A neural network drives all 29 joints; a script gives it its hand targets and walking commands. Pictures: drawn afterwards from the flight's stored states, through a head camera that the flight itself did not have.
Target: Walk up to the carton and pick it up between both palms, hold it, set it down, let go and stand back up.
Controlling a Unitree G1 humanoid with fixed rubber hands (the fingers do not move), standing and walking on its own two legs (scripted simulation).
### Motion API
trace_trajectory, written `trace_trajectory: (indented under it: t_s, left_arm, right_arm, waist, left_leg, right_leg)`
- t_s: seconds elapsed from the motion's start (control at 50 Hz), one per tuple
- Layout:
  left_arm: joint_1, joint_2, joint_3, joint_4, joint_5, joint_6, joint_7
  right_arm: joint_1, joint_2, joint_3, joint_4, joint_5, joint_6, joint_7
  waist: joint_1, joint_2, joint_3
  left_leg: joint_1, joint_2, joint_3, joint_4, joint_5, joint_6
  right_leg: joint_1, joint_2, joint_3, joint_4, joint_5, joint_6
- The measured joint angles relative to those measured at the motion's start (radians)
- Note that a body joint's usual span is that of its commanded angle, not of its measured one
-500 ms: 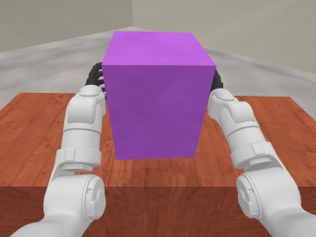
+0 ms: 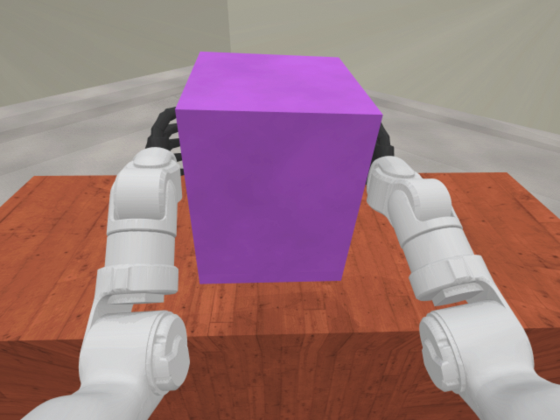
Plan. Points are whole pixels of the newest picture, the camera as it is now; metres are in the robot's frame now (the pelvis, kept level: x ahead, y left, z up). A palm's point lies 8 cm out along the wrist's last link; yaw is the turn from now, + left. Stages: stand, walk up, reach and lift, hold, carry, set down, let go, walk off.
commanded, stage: hold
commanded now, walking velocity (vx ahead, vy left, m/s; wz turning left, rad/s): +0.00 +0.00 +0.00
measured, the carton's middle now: (271, 167) +0.40 -0.01 +0.24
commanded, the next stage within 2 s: none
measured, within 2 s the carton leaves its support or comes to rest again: neither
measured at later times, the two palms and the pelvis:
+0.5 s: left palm (152, 160) +0.37 +0.15 +0.27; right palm (375, 159) +0.37 -0.14 +0.26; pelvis +0.00 +0.00 +0.00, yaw +0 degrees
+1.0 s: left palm (152, 160) +0.37 +0.15 +0.27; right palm (373, 160) +0.37 -0.14 +0.26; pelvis -0.01 +0.00 +0.00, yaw +0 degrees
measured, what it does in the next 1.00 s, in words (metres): stands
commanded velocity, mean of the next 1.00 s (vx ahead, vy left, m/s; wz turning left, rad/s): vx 0.00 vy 0.00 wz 0.00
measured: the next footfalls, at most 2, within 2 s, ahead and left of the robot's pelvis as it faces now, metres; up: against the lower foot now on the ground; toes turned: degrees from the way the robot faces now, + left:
none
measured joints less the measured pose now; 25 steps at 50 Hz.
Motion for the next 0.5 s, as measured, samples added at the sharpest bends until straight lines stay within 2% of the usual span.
trace_trajectory:
  t_s: [0.3, 0.5]
  left_arm:
    - [-0.052, 0.008, 0.026, 0.061, 0.002, 0.013, 0.006]
    - [-0.025, 0.01, 0.009, 0.026, -0.008, 0.013, 0.004]
  right_arm:
    - [-0.074, -0.005, -0.015, 0.083, -0.007, 0.02, 0.014]
    - [-0.054, -0.012, 0.012, 0.05, 0.006, 0.023, 0.006]
  waist:
    - [0.009, -0.001, -0.019]
    - [0.011, -0.001, -0.02]
  left_leg:
    - [-0.017, 0.0, 0.0, -0.008, 0.013, 0.0]
    - [-0.017, 0.003, -0.011, 0.004, 0.007, -0.003]
  right_leg:
    - [-0.022, 0.0, 0.001, 0.004, 0.007, -0.003]
    - [-0.009, 0.004, -0.008, -0.004, 0.009, -0.003]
